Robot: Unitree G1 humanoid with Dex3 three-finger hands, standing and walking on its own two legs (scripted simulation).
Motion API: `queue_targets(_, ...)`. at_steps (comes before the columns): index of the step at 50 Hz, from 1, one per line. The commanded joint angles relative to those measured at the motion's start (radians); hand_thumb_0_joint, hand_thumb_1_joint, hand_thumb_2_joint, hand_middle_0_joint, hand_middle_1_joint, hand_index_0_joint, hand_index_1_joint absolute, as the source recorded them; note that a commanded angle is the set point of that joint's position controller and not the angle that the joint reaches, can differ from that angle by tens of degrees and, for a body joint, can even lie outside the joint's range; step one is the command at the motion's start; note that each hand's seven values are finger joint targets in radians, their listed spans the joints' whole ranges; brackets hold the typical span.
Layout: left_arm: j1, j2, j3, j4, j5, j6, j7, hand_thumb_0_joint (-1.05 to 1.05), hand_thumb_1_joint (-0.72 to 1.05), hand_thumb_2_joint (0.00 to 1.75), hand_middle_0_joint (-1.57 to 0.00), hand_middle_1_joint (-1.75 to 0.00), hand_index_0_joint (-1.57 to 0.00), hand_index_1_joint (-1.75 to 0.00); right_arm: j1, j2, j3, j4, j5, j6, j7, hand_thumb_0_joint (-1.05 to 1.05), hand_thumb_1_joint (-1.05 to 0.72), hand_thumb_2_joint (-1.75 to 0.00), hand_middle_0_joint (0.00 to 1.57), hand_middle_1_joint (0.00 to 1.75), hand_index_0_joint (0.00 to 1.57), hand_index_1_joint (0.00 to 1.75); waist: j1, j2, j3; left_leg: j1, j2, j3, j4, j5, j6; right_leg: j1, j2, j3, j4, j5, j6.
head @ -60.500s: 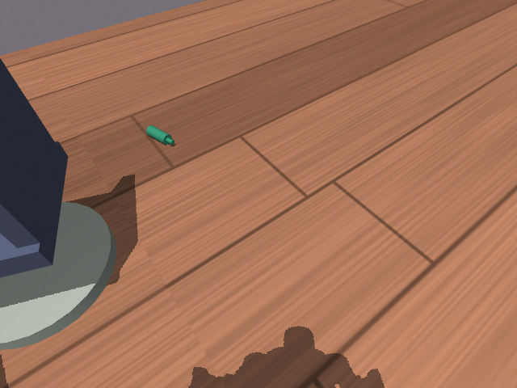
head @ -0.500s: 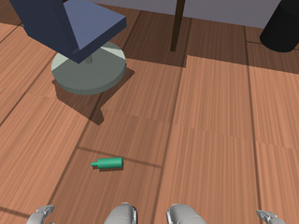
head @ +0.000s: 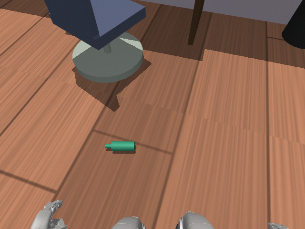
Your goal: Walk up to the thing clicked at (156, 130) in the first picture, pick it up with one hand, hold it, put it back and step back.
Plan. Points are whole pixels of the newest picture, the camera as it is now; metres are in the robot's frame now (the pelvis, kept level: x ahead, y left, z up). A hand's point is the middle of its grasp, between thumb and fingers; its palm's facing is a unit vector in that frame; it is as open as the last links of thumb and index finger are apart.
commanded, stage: step back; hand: left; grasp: from above
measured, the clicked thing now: (120, 146) +0.61 +0.26 -0.72
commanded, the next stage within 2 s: none
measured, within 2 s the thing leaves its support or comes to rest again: neither
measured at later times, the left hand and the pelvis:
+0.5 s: hand out of the picture -0.08 +0.24 -0.12, palm faces -0.06 -0.90 -0.43, open 7.4 cm; pelvis -0.16 -0.03 +0.01, yaw -4 degrees
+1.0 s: hand out of the picture -0.23 +0.26 -0.14, palm faces -0.03 -0.92 -0.39, open 7.4 cm; pelvis -0.33 -0.01 +0.00, yaw -3 degrees
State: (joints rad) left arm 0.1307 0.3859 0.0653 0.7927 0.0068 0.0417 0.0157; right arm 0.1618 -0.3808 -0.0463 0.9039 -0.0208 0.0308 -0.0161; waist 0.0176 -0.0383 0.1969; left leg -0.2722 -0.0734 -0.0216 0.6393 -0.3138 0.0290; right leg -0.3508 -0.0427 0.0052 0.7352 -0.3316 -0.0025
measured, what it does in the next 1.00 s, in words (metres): walks backwards: right foot, then left foot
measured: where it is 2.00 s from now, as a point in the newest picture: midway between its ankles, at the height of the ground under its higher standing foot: outside the picture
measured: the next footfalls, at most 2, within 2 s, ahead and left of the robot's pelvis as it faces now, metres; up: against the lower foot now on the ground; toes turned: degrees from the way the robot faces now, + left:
right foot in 0.34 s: -0.11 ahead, -0.14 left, +0.00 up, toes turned -3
left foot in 0.72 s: -0.21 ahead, +0.11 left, +0.00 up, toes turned -1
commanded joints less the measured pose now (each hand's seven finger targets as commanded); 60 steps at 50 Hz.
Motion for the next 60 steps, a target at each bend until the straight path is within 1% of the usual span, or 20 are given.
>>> queue_targets(1,-0.025,0.199,0.062,-0.08,-0.001,-0.003,0.03,0.0,0.9,0.9,-0.2,-0.3,-0.2,-0.3,0.045,-0.318,-0.087,-0.091,-0.003,-0.031,-0.004,0.0,-0.9,-0.9,0.2,0.3,0.2,0.3,-0.063,0.189,-0.252,0.063,0.422,-0.422,-0.237,0.594,0.265,-0.065,0.137,0.168,0.423,-0.332,-0.022)
queue_targets(5,0.08,0.189,0.064,-0.035,-0.006,-0.005,0.023,0.0,0.9,0.9,-0.2,-0.3,-0.2,-0.3,-0.067,-0.24,-0.063,-0.127,-0.008,-0.024,-0.014,0.0,-0.9,-0.9,0.2,0.3,0.2,0.3,0.003,0.165,-0.202,0.063,0.331,-0.229,-0.207,0.53,0.215,-0.128,0.131,0.164,0.538,-0.189,-0.012)
queue_targets(11,0.077,0.174,0.065,-0.037,0.004,-0.016,0.009,0.0,0.9,0.9,-0.2,-0.3,-0.2,-0.3,-0.032,-0.251,-0.072,-0.148,-0.015,-0.016,-0.005,0.0,-0.9,-0.9,0.2,0.3,0.2,0.3,-0.046,0.205,-0.233,0.136,0.337,-0.221,-0.21,0.32,0.221,-0.063,0.085,0.09,0.203,-0.178,0.028)
queue_targets(16,0.23,0.177,0.075,0.043,0.02,-0.035,0.002,0.0,0.9,0.9,-0.2,-0.3,-0.2,-0.3,-0.079,-0.258,-0.067,-0.158,0.007,0.011,0.003,0.0,-0.9,-0.9,0.2,0.3,0.2,0.3,0.019,0.205,-0.299,-0.029,0.262,-0.16,-0.103,0.151,0.102,0.221,0.066,0.002,-0.318,0.058,-0.022)
queue_targets(17,0.206,0.232,0.092,0.031,0.039,-0.041,0.001,0.0,0.9,0.9,-0.2,-0.3,-0.2,-0.3,-0.063,-0.211,-0.058,-0.163,0.011,0.012,0.007,0.0,-0.9,-0.9,0.2,0.3,0.2,0.3,0.007,0.067,-0.249,-0.216,0.168,-0.128,0.001,-0.011,0.033,0.253,-0.045,0.211,-0.348,-0.042,-0.065)
queue_targets(18,0.151,0.356,0.122,-0.003,0.034,-0.034,-0.004,0.0,0.9,0.9,-0.2,-0.3,-0.2,-0.3,-0.12,-0.173,-0.054,-0.186,0.018,0.01,-0.001,0.0,-0.9,-0.9,0.2,0.3,0.2,0.3,0.055,-0.216,-0.185,-0.284,-0.034,-0.06,0.265,-0.236,-0.027,0.056,-0.289,0.515,-0.462,-0.07,-0.211)
queue_targets(19,0.066,0.394,0.123,-0.048,0.042,-0.037,0.003,0.0,0.9,0.9,-0.2,-0.3,-0.2,-0.3,-0.123,-0.216,-0.07,-0.179,0.01,0.019,-0.012,0.0,-0.9,-0.9,0.2,0.3,0.2,0.3,0.051,-0.224,-0.111,-0.228,0.005,-0.166,0.492,-0.279,-0.049,-0.142,-0.416,0.647,-0.519,-0.072,-0.315)
queue_targets(23,-0.085,0.243,0.09,-0.079,0.038,-0.041,0.016,0.0,0.9,0.9,-0.2,-0.3,-0.2,-0.3,0.036,-0.208,-0.061,-0.104,0.02,0.007,-0.011,0.0,-0.9,-0.9,0.2,0.3,0.2,0.3,-0.056,-0.084,-0.133,-0.21,-0.063,-0.159,0.6,-0.119,-0.054,-0.026,-0.179,0.206,-0.33,0.263,-0.17)
queue_targets(30,0.087,0.234,0.085,-0.061,0.031,-0.026,0.034,0.0,0.9,0.9,-0.2,-0.3,-0.2,-0.3,-0.001,-0.184,-0.046,-0.124,0.002,-0.002,-0.012,0.0,-0.9,-0.9,0.2,0.3,0.2,0.3,0.059,-0.139,-0.231,-0.22,0.02,-0.062,0.203,-0.231,-0.057,0.326,-0.241,0.231,-0.215,0.537,-0.208)
queue_targets(34,-0.011,0.26,0.076,-0.086,0.01,-0.008,0.026,0.0,0.9,0.9,-0.2,-0.3,-0.2,-0.3,0.158,-0.189,-0.059,-0.065,-0.002,-0.002,-0.003,0.0,-0.9,-0.9,0.2,0.3,0.2,0.3,-0.029,-0.153,-0.292,0.033,0.04,0.033,-0.153,-0.001,-0.015,0.199,-0.21,0.18,-0.136,0.462,-0.146)
queue_targets(36,0.022,0.198,0.049,-0.088,0.005,-0.003,0.021,0.0,0.9,0.9,-0.2,-0.3,-0.2,-0.3,0.128,-0.278,-0.086,-0.077,-0.023,-0.003,0.001,0.0,-0.9,-0.9,0.2,0.3,0.2,0.3,-0.023,0.117,-0.262,0.13,0.274,-0.307,-0.245,0.195,0.087,-0.061,-0.052,0.075,0.048,0.126,-0.039)
queue_targets(37,-0.061,0.216,0.063,-0.101,-0.003,-0.005,0.032,0.0,0.9,0.9,-0.2,-0.3,-0.2,-0.3,0.057,-0.384,-0.101,-0.106,-0.011,0.004,0.012,0.0,-0.9,-0.9,0.2,0.3,0.2,0.3,-0.064,0.314,-0.239,-0.013,0.435,-0.483,-0.306,0.307,0.248,-0.092,0.102,-0.01,0.264,-0.304,-0.007)
queue_targets(38,-0.095,0.219,0.073,-0.087,0.012,-0.003,0.039,0.0,0.9,0.9,-0.2,-0.3,-0.2,-0.3,0.036,-0.369,-0.103,-0.11,-0.022,-0.005,0.009,0.0,-0.9,-0.9,0.2,0.3,0.2,0.3,-0.073,0.256,-0.195,-0.103,0.475,-0.535,-0.326,0.326,0.298,-0.074,0.107,0.128,0.435,-0.337,-0.009)
queue_targets(41,0.037,0.196,0.067,-0.02,-0.013,0.003,0.032,0.0,0.9,0.9,-0.2,-0.3,-0.2,-0.3,-0.082,-0.259,-0.061,-0.127,-0.023,-0.008,-0.009,0.0,-0.9,-0.9,0.2,0.3,0.2,0.3,0.026,0.15,-0.165,-0.053,0.33,-0.234,-0.227,0.442,0.199,-0.128,0.138,0.166,0.588,-0.189,-0.025)
queue_targets(51,0.124,0.171,0.049,0.046,0.017,-0.041,0.018,0.0,0.9,0.9,-0.2,-0.3,-0.2,-0.3,-0.049,-0.264,-0.069,-0.129,-0.001,0.03,0.006,0.0,-0.9,-0.9,0.2,0.3,0.2,0.3,-0.007,0.219,-0.317,0.142,0.291,-0.171,-0.083,0.38,0.157,0.127,0.081,-0.039,-0.277,0.014,-0.001)
queue_targets(53,0.164,0.238,0.068,0.065,0.037,-0.055,0.017,0.0,0.9,0.9,-0.2,-0.3,-0.2,-0.3,-0.068,-0.204,-0.047,-0.136,0.011,0.03,0.011,0.0,-0.9,-0.9,0.2,0.3,0.2,0.3,0.011,0.069,-0.29,-0.128,0.2,-0.134,0.027,0.083,0.058,0.265,-0.038,0.189,-0.362,0.004,-0.056)
queue_targets(54,0.125,0.358,0.099,0.051,0.037,-0.045,0.013,0.0,0.9,0.9,-0.2,-0.3,-0.2,-0.3,-0.131,-0.169,-0.045,-0.161,0.015,0.027,0.0,0.0,-0.9,-0.9,0.2,0.3,0.2,0.3,0.064,-0.232,-0.22,-0.258,-0.001,-0.05,0.251,-0.225,-0.011,0.117,-0.29,0.503,-0.438,0.015,-0.222)
queue_targets(55,0.064,0.4,0.106,0.01,0.042,-0.05,0.015,0.0,0.9,0.9,-0.2,-0.3,-0.2,-0.3,-0.137,-0.208,-0.064,-0.16,0.005,0.034,-0.01,0.0,-0.9,-0.9,0.2,0.3,0.2,0.3,0.063,-0.217,-0.134,-0.215,0.026,-0.173,0.469,-0.299,-0.043,-0.095,-0.419,0.639,-0.478,0.015,-0.319)
queue_targets(57,-0.063,0.29,0.074,-0.014,0.032,-0.057,0.025,0.0,0.9,0.9,-0.2,-0.3,-0.2,-0.3,-0.05,-0.219,-0.066,-0.108,0.016,0.032,-0.005,0.0,-0.9,-0.9,0.2,0.3,0.2,0.3,-0.035,0.002,-0.119,-0.21,-0.019,-0.219,0.589,-0.17,-0.033,-0.06,-0.261,0.327,-0.358,0.19,-0.227)
queue_targets(60,-0.03,0.253,0.074,-0.009,0.043,-0.063,0.021,0.0,0.9,0.9,-0.2,-0.3,-0.2,-0.3,-0.005,-0.205,-0.052,-0.083,0.011,0.008,0.003,0.0,-0.9,-0.9,0.2,0.3,0.2,0.3,-0.01,-0.078,-0.171,-0.173,0.005,-0.114,0.475,-0.124,-0.059,0.029,-0.163,0.192,-0.328,0.017,-0.172)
